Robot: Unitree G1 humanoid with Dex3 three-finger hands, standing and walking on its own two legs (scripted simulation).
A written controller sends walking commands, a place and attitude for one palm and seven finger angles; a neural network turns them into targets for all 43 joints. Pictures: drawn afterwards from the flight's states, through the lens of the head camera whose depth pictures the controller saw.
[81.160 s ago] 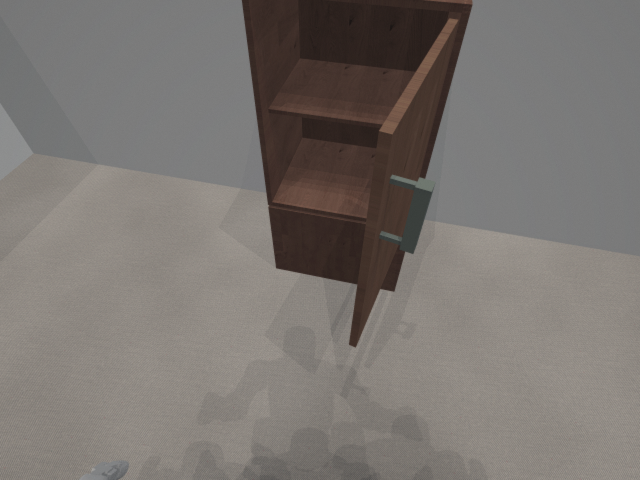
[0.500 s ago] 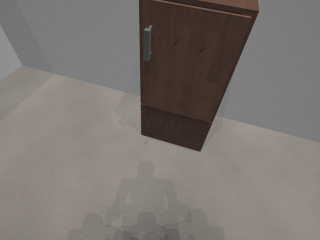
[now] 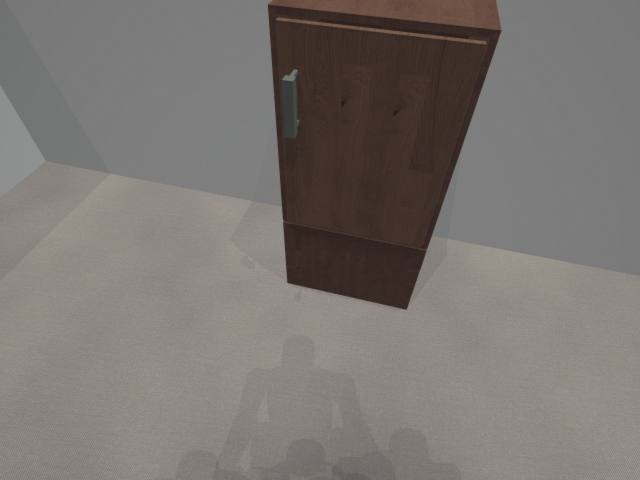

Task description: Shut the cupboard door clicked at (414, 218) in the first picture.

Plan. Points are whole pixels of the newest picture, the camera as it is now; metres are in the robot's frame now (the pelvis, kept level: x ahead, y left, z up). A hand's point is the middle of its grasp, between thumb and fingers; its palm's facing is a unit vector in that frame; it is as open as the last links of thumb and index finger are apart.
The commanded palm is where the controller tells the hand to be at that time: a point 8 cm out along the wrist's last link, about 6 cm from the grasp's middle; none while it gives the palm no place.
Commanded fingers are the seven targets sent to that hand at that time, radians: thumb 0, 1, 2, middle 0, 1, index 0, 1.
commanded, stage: let the arm hang, fingers relaxed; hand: left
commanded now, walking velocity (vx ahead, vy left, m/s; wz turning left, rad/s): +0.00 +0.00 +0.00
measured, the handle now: (292, 103) +0.90 +0.11 +0.02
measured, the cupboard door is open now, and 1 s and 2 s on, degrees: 0 0 0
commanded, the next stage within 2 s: look to check the result in 0.26 s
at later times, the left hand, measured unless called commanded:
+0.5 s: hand out of the picture -0.01 +0.16 -0.18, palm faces +0.02 -0.98 -0.20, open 7.4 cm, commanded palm none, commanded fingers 0.00 0.90 0.90 -0.20 -0.30 -0.20 -0.30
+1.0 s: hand out of the picture +0.04 +0.18 -0.17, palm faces +0.00 -0.97 -0.26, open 7.4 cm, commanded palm none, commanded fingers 0.00 0.90 0.90 -0.20 -0.30 -0.20 -0.30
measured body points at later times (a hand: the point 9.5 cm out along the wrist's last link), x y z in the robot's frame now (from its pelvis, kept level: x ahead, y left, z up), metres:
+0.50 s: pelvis +0.01 -0.01 +0.00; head +0.01 -0.02 +0.45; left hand -0.01 +0.21 -0.16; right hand +0.00 -0.24 -0.16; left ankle +0.04 +0.09 -0.74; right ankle -0.02 -0.14 -0.74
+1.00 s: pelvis +0.02 -0.03 +0.00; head +0.03 -0.03 +0.45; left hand +0.04 +0.23 -0.15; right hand +0.05 -0.28 -0.15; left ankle +0.04 +0.09 -0.74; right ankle -0.02 -0.14 -0.74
